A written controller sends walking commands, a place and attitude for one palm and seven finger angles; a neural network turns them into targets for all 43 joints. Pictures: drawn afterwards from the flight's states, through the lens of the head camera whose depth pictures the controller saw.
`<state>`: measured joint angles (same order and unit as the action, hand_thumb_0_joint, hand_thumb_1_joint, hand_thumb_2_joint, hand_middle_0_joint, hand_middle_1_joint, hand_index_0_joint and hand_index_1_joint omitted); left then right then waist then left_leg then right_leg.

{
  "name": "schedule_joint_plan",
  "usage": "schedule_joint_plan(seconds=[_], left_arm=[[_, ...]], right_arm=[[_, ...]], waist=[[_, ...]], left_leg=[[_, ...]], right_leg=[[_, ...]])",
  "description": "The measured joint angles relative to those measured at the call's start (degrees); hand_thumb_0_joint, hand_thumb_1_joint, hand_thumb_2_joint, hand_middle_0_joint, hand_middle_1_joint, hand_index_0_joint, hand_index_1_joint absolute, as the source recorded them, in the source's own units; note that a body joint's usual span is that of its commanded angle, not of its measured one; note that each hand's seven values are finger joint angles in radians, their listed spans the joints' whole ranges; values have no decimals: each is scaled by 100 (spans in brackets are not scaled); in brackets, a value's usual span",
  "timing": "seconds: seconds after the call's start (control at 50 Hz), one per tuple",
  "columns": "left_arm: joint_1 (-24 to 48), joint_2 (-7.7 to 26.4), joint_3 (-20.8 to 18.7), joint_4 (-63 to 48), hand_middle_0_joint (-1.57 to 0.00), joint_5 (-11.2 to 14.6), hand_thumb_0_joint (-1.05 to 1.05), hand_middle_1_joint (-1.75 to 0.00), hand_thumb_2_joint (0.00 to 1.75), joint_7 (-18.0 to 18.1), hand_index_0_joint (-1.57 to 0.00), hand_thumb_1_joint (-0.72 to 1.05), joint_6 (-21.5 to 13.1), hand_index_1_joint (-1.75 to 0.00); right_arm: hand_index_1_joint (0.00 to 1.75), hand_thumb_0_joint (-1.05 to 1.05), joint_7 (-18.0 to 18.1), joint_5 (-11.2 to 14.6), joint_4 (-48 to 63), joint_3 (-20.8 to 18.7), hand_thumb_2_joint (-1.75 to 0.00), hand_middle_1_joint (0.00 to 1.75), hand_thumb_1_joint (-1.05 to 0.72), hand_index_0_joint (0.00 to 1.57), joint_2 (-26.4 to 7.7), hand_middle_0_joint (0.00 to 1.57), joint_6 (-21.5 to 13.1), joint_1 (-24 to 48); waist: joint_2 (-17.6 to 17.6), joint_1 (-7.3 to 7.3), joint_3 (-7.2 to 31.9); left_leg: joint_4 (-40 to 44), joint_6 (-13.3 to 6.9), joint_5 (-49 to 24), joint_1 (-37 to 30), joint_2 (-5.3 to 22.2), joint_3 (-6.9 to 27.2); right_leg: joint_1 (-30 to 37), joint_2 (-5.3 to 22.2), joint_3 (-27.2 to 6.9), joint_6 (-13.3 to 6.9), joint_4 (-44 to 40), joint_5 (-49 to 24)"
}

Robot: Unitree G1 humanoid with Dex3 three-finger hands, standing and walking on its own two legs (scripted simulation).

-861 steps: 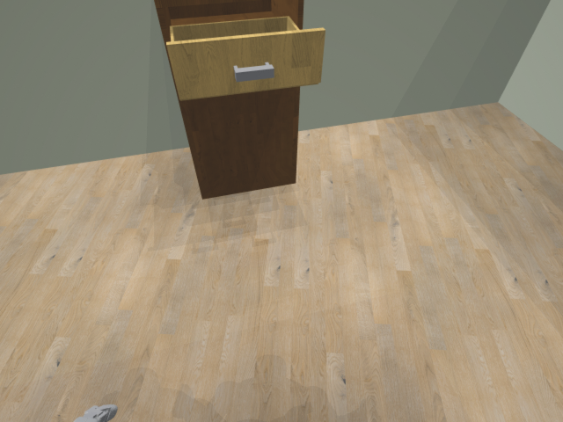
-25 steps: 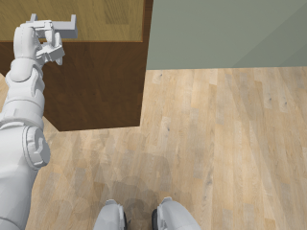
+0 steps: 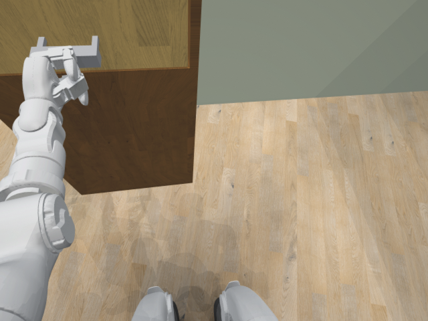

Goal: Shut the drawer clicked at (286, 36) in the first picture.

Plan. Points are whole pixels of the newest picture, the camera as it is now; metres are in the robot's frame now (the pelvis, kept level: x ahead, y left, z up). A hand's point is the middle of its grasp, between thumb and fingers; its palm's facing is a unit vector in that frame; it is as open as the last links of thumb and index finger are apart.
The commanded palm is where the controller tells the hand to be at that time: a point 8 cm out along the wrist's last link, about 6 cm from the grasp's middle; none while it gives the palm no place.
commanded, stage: pull the fist back off the drawer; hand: left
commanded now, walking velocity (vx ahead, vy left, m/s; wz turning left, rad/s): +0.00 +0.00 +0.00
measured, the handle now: (68, 49) +0.61 +0.20 +0.09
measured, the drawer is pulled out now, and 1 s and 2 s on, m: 0.00 0.00 0.00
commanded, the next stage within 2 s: draw the hand back to the body in 0.22 s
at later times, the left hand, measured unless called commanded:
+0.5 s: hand (64, 101) +0.47 +0.19 +0.11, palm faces +0.02 -1.00 -0.04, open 3.3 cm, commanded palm +0.43 +0.24 +0.11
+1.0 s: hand (8, 178) +0.32 +0.21 +0.15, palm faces +0.21 -0.95 -0.23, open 3.3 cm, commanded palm +0.28 +0.26 +0.18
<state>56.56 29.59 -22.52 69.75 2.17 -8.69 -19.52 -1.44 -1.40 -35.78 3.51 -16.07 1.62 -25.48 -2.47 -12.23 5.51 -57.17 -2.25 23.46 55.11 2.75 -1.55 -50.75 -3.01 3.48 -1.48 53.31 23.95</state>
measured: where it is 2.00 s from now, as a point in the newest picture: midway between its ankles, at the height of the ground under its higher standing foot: outside the picture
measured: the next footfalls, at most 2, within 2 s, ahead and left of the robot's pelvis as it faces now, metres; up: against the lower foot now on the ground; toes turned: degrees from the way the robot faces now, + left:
none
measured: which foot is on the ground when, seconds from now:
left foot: down 0.00-1.00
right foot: down 0.00-1.00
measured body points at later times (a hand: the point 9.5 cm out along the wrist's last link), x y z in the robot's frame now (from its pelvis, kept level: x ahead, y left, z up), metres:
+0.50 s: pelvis +0.04 +0.00 +0.02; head +0.12 +0.01 +0.47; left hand +0.46 +0.24 +0.11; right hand +0.11 -0.26 -0.09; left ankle +0.03 +0.09 -0.67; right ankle +0.01 -0.11 -0.67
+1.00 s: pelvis +0.02 -0.01 +0.06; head +0.03 -0.03 +0.51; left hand +0.31 +0.26 +0.17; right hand +0.20 -0.24 -0.03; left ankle +0.03 +0.09 -0.67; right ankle +0.01 -0.11 -0.67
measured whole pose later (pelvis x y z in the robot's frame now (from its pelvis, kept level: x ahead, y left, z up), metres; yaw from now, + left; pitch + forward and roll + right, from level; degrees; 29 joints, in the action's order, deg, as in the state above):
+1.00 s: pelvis +0.02 -0.01 +0.06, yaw +2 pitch +1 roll +0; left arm 0.9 17.9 -10.0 9.3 6.5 -0.2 -5.3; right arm 3.8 2.9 -32.7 2.7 -15.2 -1.0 -11.8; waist -3.1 -0.3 1.8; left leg -34.1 -1.5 17.1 18.4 0.2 -2.5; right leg -15.4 -1.4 2.0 -1.6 32.9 18.9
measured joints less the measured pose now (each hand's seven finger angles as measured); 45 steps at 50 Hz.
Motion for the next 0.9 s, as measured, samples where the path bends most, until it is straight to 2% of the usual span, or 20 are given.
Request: schedule_joint_plan(seconds=[0.14, 0.26, 0.36, 0.42, 0.5, 0.64, 0.78, 0.84, 0.9], left_arm=[[-948, -280, -59, -724, -140, 222, 2, -160, 91, -124, -140, 88, -91, -160], [-1506, -629, 214, -1225, -140, 467, 2, -160, 90, -188, -140, 90, -120, -160], [-1483, -756, 360, -1301, -140, 472, 2, -160, 90, -169, -140, 90, -126, -160], [-1845, -851, 394, -1886, -140, 524, 2, -160, 90, -192, -140, 90, -90, -160], [-2680, -1040, 517, -2839, -140, 741, 2, -160, 90, -260, -140, 90, 114, -160], [-3667, -1145, 634, -3702, -140, 984, 2, -160, 90, -245, -140, 90, 754, -160], [-4336, -1211, 836, -4623, -140, 1156, 2, -160, 90, -417, -140, 90, 865, -160], [-4474, -1221, 873, -4813, -140, 1240, 2, -160, 90, -532, -140, 90, 1014, -160], [-4827, -1145, 1059, -5278, -140, 814, 2, -160, 90, 59, -140, 90, 1187, -160]], right_arm=[[30, 1, -24, 86, 151, -95, -90, 30, -90, 21, 51, 20, 173, -5], [30, 1, -8, 173, 88, -183, -90, 30, -90, 21, 71, 20, 197, 206], [30, 1, 29, 187, 42, -232, -90, 30, -90, 21, 59, 20, 146, 521], [30, 1, 23, 202, 129, -278, -90, 30, -90, 21, 46, 20, 137, 625], [30, 1, 14, 284, 273, -299, -90, 30, -90, 21, 51, 20, 124, 590], [30, 1, 106, 423, 418, -162, -90, 30, -90, 21, 110, 20, 78, 644], [30, 1, 248, 451, 407, -136, -90, 30, -90, 21, 46, 20, -191, 906], [30, 1, 314, 481, 379, -91, -90, 30, -90, 21, 13, 20, -288, 1021], [30, 1, 407, 463, 343, -95, -90, 30, -90, 21, 54, 20, -279, 1192]], waist=[[23, 219, 96], [51, 448, 112], [96, 511, 75], [63, 546, 80], [-25, 659, 155], [-16, 828, 140], [-59, 1002, -16], [-65, 1049, -45], [-45, 1105, -171]], left_leg=[[248, -1, 95, -472, 1, -130], [380, 1, 157, -810, -56, -86], [359, 9, 185, -859, -103, -22], [444, 10, 177, -980, -102, -61], [746, 5, 123, -1408, -110, -143], [1189, 25, -26, -2146, -162, -115], [1388, 48, -182, -2571, -202, -21], [1485, 54, -256, -2744, -226, 8], [1761, 71, -384, -3095, -234, -49]], right_leg=[[408, -8, -141, 16, -205, 70], [781, 34, -104, 28, -356, 147], [861, 76, -41, 28, -338, 206], [959, 73, -83, 33, -410, 187], [1341, 72, -178, 53, -679, 110], [2079, 104, -158, 29, -1083, 9], [2542, 131, -64, 3, -1286, -113], [2716, 150, -34, -7, -1359, -158], [3012, 156, -95, -11, -1562, -265]])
